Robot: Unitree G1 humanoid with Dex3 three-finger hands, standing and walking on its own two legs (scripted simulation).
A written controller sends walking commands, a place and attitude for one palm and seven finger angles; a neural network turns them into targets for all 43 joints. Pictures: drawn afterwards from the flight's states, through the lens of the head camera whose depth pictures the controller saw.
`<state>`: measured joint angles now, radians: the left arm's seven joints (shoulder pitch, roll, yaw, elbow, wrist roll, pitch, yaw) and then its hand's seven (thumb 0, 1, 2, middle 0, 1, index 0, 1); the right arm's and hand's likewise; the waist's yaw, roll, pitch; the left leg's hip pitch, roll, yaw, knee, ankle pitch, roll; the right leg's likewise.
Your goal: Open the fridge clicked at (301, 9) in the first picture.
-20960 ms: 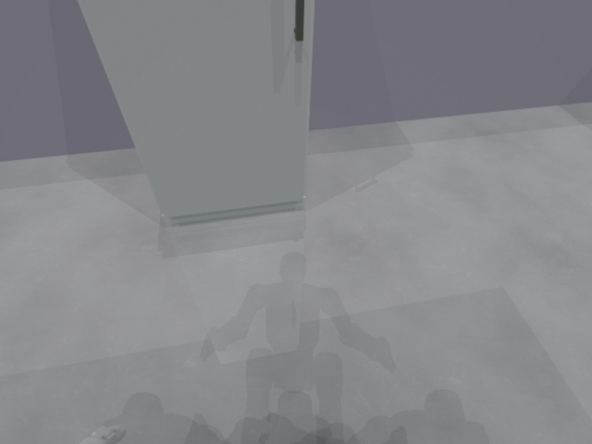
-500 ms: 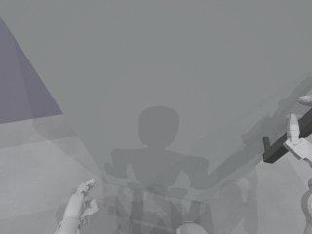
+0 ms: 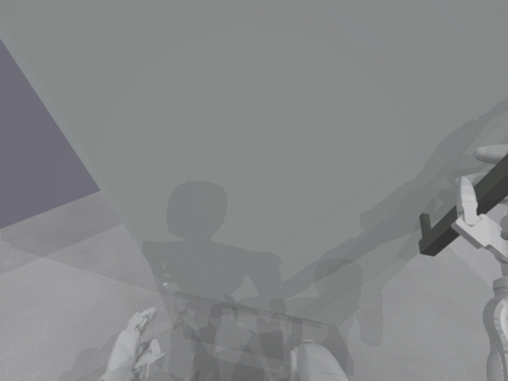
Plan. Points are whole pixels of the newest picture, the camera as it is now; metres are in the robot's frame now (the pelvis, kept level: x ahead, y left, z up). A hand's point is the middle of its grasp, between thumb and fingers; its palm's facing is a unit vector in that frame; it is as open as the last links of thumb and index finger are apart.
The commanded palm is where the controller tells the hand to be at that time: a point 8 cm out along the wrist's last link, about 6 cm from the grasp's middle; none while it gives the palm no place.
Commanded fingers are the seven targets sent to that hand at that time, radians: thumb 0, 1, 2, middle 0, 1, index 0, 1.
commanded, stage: walk backward, drawing the door open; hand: right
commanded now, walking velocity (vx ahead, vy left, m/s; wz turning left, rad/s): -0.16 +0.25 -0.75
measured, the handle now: (478, 183) +0.33 -0.23 +0.19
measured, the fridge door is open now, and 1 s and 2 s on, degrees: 41 70 71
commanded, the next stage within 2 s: stop walking and hold the door back in 0.98 s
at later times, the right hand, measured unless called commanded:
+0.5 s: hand (451, 343) +0.16 -0.15 +0.18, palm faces +0.59 +0.75 -0.28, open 6.6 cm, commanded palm +0.10 -0.18 +0.18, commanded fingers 0.00 -0.90 -0.90 0.45 1.40 0.45 1.40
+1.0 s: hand out of the picture +0.05 -0.07 +0.18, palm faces +0.74 +0.63 -0.23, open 6.3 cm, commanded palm -0.02 -0.08 +0.18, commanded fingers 0.00 -0.90 -0.90 0.45 1.40 0.45 1.40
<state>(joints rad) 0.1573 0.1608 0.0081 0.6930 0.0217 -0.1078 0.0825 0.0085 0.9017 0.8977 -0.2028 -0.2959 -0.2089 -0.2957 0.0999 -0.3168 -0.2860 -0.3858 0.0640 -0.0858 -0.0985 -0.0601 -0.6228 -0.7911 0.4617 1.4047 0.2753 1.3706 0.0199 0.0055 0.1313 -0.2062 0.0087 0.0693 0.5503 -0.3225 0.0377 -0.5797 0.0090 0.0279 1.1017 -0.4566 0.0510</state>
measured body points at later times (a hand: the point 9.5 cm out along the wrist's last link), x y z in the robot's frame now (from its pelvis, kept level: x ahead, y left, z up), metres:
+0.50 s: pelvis -0.05 +0.14 -0.01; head +0.00 +0.13 +0.43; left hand +0.19 +0.27 -0.11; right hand +0.12 -0.19 +0.19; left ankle +0.04 +0.26 -0.74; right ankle -0.04 -0.08 -0.72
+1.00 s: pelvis -0.05 +0.26 +0.02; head -0.02 +0.19 +0.46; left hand +0.20 +0.31 -0.08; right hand +0.00 -0.10 +0.20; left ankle +0.08 +0.37 -0.67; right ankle -0.11 +0.12 -0.73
